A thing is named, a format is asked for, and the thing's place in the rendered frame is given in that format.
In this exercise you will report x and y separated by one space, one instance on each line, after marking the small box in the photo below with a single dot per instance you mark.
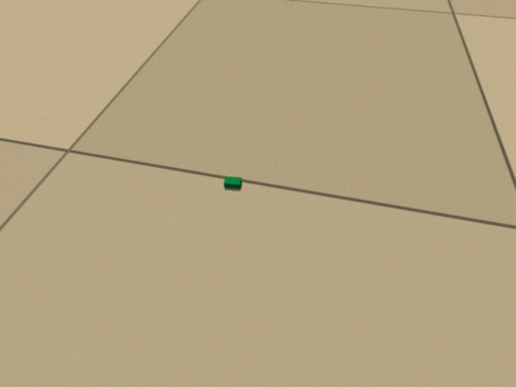
232 182

